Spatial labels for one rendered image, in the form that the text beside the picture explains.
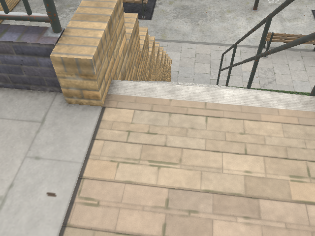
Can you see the stairs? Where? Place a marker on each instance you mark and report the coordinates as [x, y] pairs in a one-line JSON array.
[[206, 86]]

